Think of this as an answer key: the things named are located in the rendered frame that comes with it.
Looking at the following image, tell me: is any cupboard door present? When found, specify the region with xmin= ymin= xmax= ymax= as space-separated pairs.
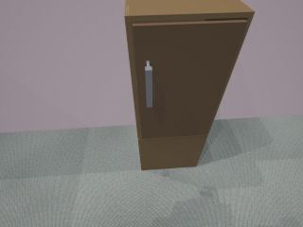
xmin=133 ymin=20 xmax=248 ymax=139

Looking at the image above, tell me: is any handle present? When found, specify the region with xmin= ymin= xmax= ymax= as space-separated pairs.
xmin=145 ymin=61 xmax=152 ymax=108

